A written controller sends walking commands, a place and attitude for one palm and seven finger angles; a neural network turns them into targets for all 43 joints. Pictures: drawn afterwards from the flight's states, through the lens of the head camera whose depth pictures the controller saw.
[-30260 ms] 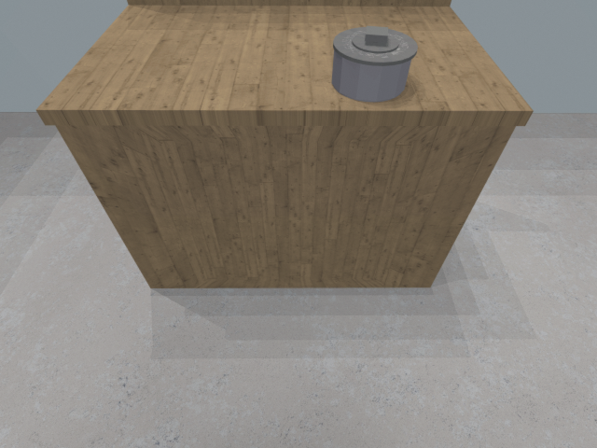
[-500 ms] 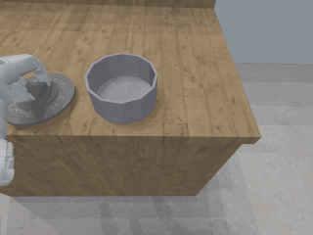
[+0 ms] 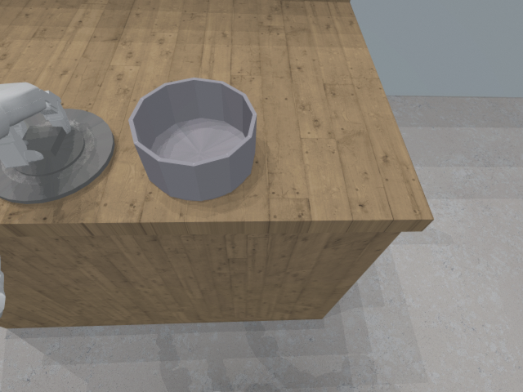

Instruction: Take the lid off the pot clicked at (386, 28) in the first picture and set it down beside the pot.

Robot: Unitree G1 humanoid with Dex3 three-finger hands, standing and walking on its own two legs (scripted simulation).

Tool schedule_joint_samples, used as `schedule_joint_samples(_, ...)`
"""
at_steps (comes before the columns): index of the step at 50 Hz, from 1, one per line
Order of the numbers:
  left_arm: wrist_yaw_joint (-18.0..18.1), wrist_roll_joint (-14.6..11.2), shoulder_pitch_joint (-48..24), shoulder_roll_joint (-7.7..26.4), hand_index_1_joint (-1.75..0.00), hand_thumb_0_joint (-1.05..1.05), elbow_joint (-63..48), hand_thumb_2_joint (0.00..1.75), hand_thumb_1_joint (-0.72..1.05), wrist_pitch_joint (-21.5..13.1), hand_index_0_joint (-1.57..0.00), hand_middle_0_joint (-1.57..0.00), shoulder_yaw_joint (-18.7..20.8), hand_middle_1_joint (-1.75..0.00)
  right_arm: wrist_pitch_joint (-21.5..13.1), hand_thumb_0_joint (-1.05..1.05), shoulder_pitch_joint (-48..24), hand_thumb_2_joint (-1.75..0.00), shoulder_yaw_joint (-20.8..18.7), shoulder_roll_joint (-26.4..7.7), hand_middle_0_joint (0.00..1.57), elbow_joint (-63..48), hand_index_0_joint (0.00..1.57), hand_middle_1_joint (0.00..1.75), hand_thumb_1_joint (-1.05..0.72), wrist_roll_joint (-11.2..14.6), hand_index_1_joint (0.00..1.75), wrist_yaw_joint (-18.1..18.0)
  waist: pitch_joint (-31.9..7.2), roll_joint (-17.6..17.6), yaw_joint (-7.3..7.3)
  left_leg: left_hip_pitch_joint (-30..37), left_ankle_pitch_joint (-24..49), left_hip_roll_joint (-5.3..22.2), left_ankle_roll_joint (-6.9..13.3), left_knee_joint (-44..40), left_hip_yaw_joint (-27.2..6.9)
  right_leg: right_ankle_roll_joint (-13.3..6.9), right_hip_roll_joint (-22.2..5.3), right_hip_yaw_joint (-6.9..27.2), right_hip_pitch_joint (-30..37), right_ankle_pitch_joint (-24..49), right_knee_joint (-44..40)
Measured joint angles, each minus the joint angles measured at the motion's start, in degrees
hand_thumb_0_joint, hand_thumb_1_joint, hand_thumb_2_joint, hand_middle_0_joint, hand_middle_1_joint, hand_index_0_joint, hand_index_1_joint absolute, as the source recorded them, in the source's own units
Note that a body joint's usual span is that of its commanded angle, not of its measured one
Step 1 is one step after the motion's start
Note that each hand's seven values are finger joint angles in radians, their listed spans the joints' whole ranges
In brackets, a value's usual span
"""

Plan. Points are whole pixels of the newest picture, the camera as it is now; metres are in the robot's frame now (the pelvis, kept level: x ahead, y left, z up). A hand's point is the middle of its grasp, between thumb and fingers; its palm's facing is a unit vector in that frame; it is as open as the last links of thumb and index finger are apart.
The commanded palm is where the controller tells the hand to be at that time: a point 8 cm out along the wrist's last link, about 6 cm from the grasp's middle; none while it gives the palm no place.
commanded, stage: open the fingers wide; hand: left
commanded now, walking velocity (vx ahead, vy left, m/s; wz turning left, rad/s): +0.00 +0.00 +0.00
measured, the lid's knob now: (42, 141) +0.48 +0.33 +0.09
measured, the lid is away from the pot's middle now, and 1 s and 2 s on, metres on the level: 0.24 0.23 0.23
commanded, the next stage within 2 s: raise the empty hand in 0.90 s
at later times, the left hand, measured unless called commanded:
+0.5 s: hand (23, 145) +0.44 +0.33 +0.12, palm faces -0.40 -0.10 -0.91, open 9.2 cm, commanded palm +0.46 +0.33 +0.17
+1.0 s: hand (25, 147) +0.44 +0.33 +0.11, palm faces -0.40 -0.10 -0.91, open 11.0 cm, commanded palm +0.46 +0.32 +0.17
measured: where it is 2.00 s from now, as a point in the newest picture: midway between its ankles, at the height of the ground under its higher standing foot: outside the picture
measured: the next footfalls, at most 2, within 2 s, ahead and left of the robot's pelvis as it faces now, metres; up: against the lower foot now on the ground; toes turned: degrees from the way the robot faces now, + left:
none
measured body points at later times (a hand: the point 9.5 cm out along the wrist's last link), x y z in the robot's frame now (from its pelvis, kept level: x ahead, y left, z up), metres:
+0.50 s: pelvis +0.00 +0.00 +0.00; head +0.08 +0.01 +0.45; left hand +0.46 +0.33 +0.17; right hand +0.06 -0.27 -0.12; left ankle +0.00 +0.06 -0.72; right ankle +0.00 -0.16 -0.72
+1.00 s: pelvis +0.00 +0.00 +0.00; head +0.08 +0.01 +0.45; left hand +0.46 +0.33 +0.17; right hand +0.06 -0.28 -0.12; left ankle +0.00 +0.06 -0.72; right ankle +0.00 -0.16 -0.72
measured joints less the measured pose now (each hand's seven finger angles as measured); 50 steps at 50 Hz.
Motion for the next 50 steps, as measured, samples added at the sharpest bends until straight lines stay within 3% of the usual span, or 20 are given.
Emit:
schedule_joint_samples(16,0.6,-0.1,0.1,-1.9,-0.79,0.00,-0.8,0.96,0.20,1.0,-0.51,-0.68,-1.4,-0.89,0.2,0.00,-3.3,-0.89,0.4,0.1,0.20,-1.7,0.20,0.30,-0.90,0.3,0.30,0.1,-0.2,0.2,0.89,0.6,0.2,-0.3,0.0,-0.4,-0.5,-0.2,-0.3,-0.4,0.8,0.0,-0.4)
schedule_joint_samples(37,0.4,-0.7,1.9,-1.2,-0.76,0.00,-2.8,0.81,-0.03,0.6,-0.44,-0.48,-0.3,-0.81,1.5,0.00,-2.6,-0.89,0.1,0.0,0.20,-1.3,0.20,0.30,-0.90,0.2,0.30,0.4,0.2,0.3,0.98,0.8,0.0,-0.2,-0.1,-0.7,-0.6,0.1,-0.1,-0.5,1.2,0.0,-1.0)
schedule_joint_samples(50,1.2,-0.7,2.7,-1.5,-0.74,0.00,-2.5,0.79,-0.07,0.0,-0.43,-0.44,0.9,-0.76,1.3,0.00,-3.2,-0.89,0.4,0.1,0.20,-1.5,0.20,0.30,-0.90,0.3,0.30,0.4,0.3,0.1,0.78,1.4,0.3,-0.2,-0.1,-1.1,-0.5,0.1,0.0,-0.4,1.6,0.3,-1.3)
